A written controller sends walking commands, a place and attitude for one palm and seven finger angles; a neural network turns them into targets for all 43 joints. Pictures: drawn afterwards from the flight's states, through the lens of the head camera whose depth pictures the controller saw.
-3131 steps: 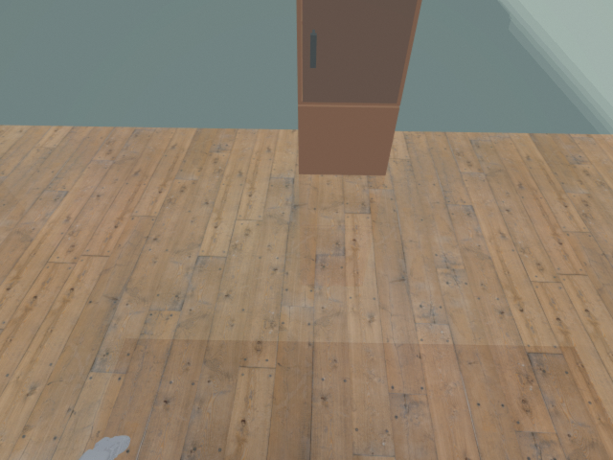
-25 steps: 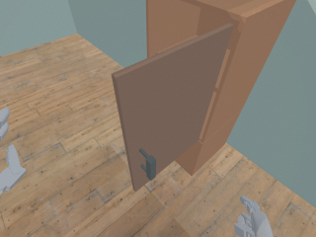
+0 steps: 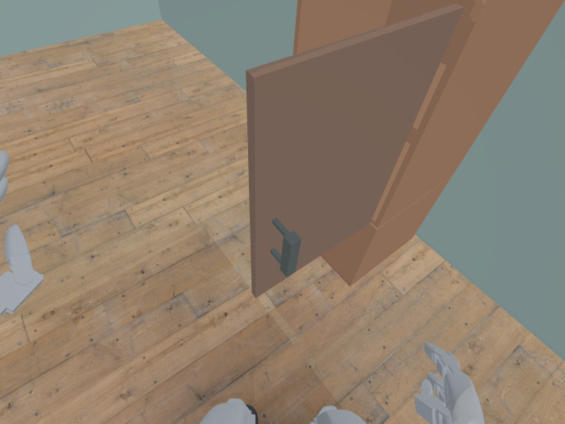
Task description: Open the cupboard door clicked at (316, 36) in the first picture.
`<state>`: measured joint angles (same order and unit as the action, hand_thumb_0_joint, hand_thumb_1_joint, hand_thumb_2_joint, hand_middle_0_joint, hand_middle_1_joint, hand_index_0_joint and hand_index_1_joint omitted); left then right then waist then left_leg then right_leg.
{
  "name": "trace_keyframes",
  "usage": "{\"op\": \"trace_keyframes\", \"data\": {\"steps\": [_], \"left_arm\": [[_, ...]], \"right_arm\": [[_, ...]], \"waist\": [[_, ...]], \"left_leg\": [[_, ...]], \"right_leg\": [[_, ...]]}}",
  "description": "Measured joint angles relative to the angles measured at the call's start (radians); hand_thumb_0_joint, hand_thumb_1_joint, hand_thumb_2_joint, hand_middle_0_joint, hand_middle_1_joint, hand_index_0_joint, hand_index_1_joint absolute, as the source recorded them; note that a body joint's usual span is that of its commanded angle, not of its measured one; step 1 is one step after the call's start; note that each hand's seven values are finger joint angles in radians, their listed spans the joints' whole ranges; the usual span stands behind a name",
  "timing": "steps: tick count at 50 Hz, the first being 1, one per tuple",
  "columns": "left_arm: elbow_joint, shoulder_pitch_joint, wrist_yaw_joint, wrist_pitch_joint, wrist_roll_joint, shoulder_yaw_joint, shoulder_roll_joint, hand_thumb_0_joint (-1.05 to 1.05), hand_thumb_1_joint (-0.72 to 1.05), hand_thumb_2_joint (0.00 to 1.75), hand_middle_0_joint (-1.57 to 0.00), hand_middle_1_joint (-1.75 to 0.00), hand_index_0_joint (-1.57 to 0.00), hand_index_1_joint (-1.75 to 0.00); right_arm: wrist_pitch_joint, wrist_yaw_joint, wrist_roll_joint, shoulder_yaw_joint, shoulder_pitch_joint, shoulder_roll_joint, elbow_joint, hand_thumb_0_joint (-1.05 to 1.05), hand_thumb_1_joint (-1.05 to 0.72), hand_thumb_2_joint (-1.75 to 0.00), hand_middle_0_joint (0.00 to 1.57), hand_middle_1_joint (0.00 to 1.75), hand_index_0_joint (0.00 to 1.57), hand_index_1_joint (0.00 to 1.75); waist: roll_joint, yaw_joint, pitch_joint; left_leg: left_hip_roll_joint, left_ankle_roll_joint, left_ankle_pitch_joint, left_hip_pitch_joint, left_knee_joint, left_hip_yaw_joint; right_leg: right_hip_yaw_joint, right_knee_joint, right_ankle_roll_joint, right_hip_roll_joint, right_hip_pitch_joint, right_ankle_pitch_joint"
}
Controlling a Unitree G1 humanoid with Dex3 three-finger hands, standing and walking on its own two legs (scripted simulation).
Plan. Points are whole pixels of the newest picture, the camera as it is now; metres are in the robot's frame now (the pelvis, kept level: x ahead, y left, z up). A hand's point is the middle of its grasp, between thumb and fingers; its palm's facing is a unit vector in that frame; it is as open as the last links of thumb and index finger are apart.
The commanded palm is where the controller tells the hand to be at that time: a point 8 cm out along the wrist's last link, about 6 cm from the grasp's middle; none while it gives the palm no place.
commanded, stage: step back with the hand held close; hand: left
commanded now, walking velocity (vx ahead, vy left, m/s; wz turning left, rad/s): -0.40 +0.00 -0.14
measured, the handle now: (283, 247) +0.44 +0.01 -0.09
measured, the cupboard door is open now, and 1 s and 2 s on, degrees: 89 89 89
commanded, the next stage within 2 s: stop stepping back and stand still in 0.22 s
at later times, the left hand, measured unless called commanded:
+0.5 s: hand (55, 353) +0.15 +0.19 +0.20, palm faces +0.20 -0.84 -0.50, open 7.5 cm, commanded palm +0.10 +0.24 +0.19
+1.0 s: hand out of the picture +0.08 +0.21 +0.19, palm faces +0.33 -0.81 -0.49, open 7.5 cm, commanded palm +0.03 +0.25 +0.19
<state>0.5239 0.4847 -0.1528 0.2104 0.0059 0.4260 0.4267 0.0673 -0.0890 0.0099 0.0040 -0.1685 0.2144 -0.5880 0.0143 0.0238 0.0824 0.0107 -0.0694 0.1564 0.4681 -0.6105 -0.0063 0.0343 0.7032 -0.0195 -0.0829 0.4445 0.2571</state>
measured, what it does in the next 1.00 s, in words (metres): walks backwards: right foot, then left foot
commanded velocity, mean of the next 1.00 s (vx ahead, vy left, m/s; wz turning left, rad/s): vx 0.00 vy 0.02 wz -0.03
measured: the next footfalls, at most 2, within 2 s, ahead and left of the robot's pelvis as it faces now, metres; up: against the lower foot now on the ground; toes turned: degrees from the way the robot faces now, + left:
right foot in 0.22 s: -0.18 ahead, -0.11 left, +0.00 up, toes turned -6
left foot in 0.40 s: +0.07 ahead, +0.05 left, +0.00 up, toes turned -4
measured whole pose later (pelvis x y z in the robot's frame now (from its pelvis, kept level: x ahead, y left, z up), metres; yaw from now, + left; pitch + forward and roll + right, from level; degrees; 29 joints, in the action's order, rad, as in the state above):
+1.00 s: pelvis -0.15 -0.03 +0.01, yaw -8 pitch -2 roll +1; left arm 0.46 0.56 -0.16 0.20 0.01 0.44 0.43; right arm 0.15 -0.09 0.01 -0.02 -0.29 0.17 -0.66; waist -0.02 0.03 -0.03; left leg 0.03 0.01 0.33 0.18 -0.54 -0.06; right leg -0.07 0.57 0.03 -0.02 0.30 0.25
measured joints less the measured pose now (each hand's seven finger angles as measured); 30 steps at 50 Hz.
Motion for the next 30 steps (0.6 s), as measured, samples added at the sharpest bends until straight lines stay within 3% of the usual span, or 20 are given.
{"op": "trace_keyframes", "data": {"steps": [2,5,9,11,12,15,18,21,24,27,30], "left_arm": [[0.029,0.014,0.007,-0.001,0.005,0.021,0.032,0.02,0.88,0.90,-0.22,-0.30,-0.21,-0.30],[0.058,0.072,0.000,0.021,0.023,0.073,0.049,0.02,0.88,0.90,-0.22,-0.30,-0.21,-0.30],[0.042,0.088,-0.015,0.021,0.051,0.082,0.012,0.02,0.88,0.90,-0.21,-0.30,-0.21,-0.30],[0.024,0.045,-0.012,0.020,0.052,0.062,-0.003,0.02,0.89,0.90,-0.21,-0.30,-0.20,-0.30],[0.017,0.017,-0.007,0.022,0.050,0.049,-0.005,0.02,0.89,0.90,-0.21,-0.30,-0.20,-0.30],[-0.007,-0.057,0.022,0.022,0.039,-0.025,-0.019,0.02,0.89,0.90,-0.21,-0.30,-0.20,-0.30],[0.026,-0.019,0.048,0.031,0.038,-0.024,0.032,0.02,0.88,0.90,-0.22,-0.30,-0.21,-0.30],[0.077,0.089,0.052,0.022,0.049,0.034,0.067,0.02,0.88,0.90,-0.22,-0.30,-0.21,-0.30],[0.055,0.111,0.046,0.010,0.060,0.056,0.093,0.02,0.88,0.90,-0.22,-0.30,-0.21,-0.30],[0.004,0.107,0.029,-0.015,0.060,0.048,0.077,0.02,0.88,0.90,-0.22,-0.30,-0.21,-0.30],[-0.039,0.117,0.019,-0.041,0.052,0.035,0.055,0.01,0.88,0.90,-0.22,-0.30,-0.21,-0.30]], "right_arm": [[0.016,0.003,0.005,0.008,-0.015,-0.018,-0.006,0.02,-0.90,-0.90,0.20,0.30,0.20,0.30],[0.037,0.021,0.007,0.004,-0.018,-0.043,-0.036,0.02,-0.90,-0.90,0.20,0.30,0.20,0.30],[0.069,0.032,0.027,-0.011,0.021,-0.057,-0.057,0.02,-0.90,-0.90,0.20,0.30,0.20,0.30],[0.077,0.038,0.030,-0.016,0.061,-0.058,-0.055,0.02,-0.90,-0.90,0.20,0.30,0.20,0.30],[0.076,0.040,0.027,-0.018,0.085,-0.056,-0.053,0.01,-0.90,-0.90,0.20,0.30,0.21,0.30],[0.051,0.033,0.010,-0.016,0.115,-0.040,-0.068,0.01,-0.90,-0.90,0.20,0.30,0.21,0.30],[0.017,0.022,-0.016,-0.028,0.066,-0.050,-0.068,0.02,-0.90,-0.90,0.20,0.30,0.21,0.30],[0.008,0.013,-0.015,-0.032,0.012,-0.029,-0.037,0.02,-0.90,-0.90,0.20,0.30,0.21,0.30],[0.038,0.016,-0.005,-0.010,-0.015,-0.004,-0.021,0.02,-0.90,-0.90,0.20,0.30,0.20,0.30],[0.053,0.007,-0.001,0.006,-0.043,0.024,-0.006,0.02,-0.90,-0.90,0.20,0.30,0.20,0.30],[0.041,-0.004,-0.004,0.016,-0.063,0.032,0.003,0.01,-0.90,-0.90,0.20,0.30,0.20,0.30]], "waist": [[0.005,0.001,-0.013],[-0.015,-0.034,-0.068],[-0.026,-0.078,-0.112],[-0.032,-0.093,-0.096],[-0.034,-0.099,-0.077],[0.016,-0.075,-0.018],[-0.048,-0.039,-0.038],[-0.061,-0.012,-0.087],[-0.065,0.008,-0.097],[-0.042,0.025,-0.097],[-0.036,0.034,-0.084]], "left_leg": [[0.014,0.004,-0.075,0.012,0.023,0.009],[0.032,0.019,-0.073,0.032,0.057,-0.016],[0.062,0.036,-0.138,0.066,0.140,-0.074],[0.075,0.044,-0.177,0.090,0.164,-0.102],[0.086,0.048,-0.191,0.105,0.162,-0.115],[0.122,0.059,-0.168,0.098,0.128,-0.080],[0.062,0.055,0.028,0.048,0.048,-0.066],[0.047,0.030,-0.081,-0.054,0.111,-0.075],[0.040,0.028,-0.079,-0.094,0.161,-0.090],[0.029,0.031,-0.101,-0.117,0.202,-0.085],[0.006,0.046,-0.017,-0.101,0.170,-0.082]], "right_leg": [[0.002,0.154,0.003,-0.031,-0.023,0.087],[-0.003,0.219,0.014,-0.031,-0.118,0.183],[-0.018,-0.008,0.023,0.008,-0.288,0.242],[-0.017,-0.185,0.027,0.026,-0.357,0.153],[-0.005,-0.252,0.036,0.026,-0.377,0.175],[-0.013,-0.275,0.060,-0.026,-0.398,0.179],[-0.012,-0.257,0.034,-0.002,-0.400,0.146],[-0.048,-0.135,0.008,-0.004,-0.335,0.096],[-0.043,0.014,0.005,0.000,-0.248,0.241],[-0.073,-0.042,0.020,0.015,-0.225,0.261],[-0.096,-0.160,0.049,0.033,-0.238,0.165]]}}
